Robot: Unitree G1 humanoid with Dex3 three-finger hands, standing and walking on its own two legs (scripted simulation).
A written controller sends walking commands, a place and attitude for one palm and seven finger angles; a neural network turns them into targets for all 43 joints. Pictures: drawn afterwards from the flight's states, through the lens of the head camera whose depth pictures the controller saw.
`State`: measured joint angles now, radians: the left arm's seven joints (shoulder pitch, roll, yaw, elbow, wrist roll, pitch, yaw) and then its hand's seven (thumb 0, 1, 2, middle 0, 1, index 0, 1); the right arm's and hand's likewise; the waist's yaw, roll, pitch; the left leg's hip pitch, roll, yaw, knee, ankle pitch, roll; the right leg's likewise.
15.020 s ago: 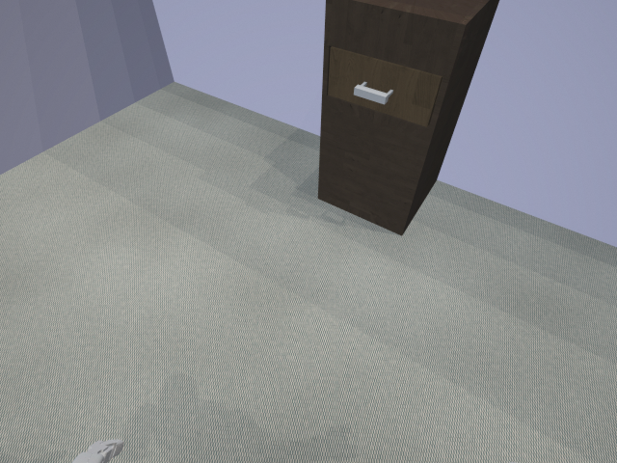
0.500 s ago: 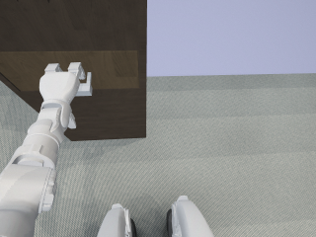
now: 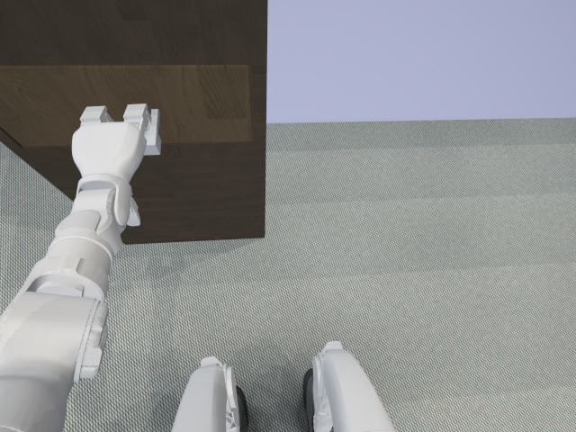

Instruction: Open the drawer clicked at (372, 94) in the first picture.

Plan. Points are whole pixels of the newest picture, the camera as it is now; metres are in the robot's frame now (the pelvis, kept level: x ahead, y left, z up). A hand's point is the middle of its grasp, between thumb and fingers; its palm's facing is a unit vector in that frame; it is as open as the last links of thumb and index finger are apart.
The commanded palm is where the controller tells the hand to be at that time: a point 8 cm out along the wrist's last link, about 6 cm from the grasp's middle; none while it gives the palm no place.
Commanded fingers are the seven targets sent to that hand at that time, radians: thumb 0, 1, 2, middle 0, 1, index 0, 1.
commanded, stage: lower the fingers behind the handle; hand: left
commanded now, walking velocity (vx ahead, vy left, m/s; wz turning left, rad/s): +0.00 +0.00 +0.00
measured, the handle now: (120, 130) +0.55 +0.21 -0.02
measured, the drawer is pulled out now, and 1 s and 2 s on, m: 0.00 0.00 0.04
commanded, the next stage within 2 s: close the thumb around the handle in 0.32 s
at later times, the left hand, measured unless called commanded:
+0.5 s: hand (125, 166) +0.50 +0.21 -0.04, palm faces -0.07 -0.02 -1.00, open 13.7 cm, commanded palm +0.49 +0.20 +0.01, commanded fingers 0.00 -0.22 0.42 -0.32 -1.23 -0.32 -1.23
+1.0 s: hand (122, 163) +0.51 +0.21 -0.04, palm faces -0.07 -0.02 -1.00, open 6.1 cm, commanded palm +0.50 +0.20 +0.01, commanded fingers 0.00 0.90 0.90 -0.40 -1.35 -0.40 -1.35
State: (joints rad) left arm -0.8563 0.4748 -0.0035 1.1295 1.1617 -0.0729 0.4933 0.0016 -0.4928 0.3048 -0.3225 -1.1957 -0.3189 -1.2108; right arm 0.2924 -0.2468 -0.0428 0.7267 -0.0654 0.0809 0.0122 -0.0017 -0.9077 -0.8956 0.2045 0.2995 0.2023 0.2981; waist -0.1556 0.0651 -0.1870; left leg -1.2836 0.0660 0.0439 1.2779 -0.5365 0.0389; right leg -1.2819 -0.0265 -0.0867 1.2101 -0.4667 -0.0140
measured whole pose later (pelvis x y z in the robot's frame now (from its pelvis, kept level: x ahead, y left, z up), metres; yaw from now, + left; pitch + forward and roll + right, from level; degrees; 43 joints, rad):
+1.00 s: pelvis +0.00 +0.00 +0.00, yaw +0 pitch +32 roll -3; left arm -0.87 0.51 0.00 1.12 1.15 -0.09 0.46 0.00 0.62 0.79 -0.40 -1.32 -0.40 -1.32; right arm 0.29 -0.25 -0.03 0.72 -0.06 0.07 0.00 0.00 -0.91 -0.90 0.20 0.30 0.20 0.30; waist -0.16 0.06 -0.18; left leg -1.30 0.07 0.04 1.29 -0.55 0.04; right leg -1.29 -0.02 -0.09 1.22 -0.48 -0.02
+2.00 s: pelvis +0.03 +0.00 +0.02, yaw -1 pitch +28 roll -2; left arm -0.60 0.39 -0.02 0.95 1.17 -0.07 0.55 0.00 0.67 0.82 -0.38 -1.35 -0.42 -1.35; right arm 0.19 -0.24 -0.06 0.69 -0.07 0.14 0.01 0.00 -0.91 -0.90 0.20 0.30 0.20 0.30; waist -0.08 0.05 -0.19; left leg -1.12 0.04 0.03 1.20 -0.57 0.03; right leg -1.14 -0.01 -0.06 1.15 -0.50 -0.01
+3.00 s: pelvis +0.04 +0.00 +0.04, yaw -2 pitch +24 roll -1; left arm -0.10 0.30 -0.06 0.53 1.14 0.00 0.58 0.04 0.67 0.75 -0.31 -1.35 -0.42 -1.35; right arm 0.13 -0.23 -0.05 0.62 -0.05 0.12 0.01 0.00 -0.91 -0.90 0.20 0.30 0.20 0.30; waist -0.04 0.03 -0.19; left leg -0.98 0.05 0.06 1.13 -0.56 0.02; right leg -1.01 0.00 -0.03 1.08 -0.49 0.00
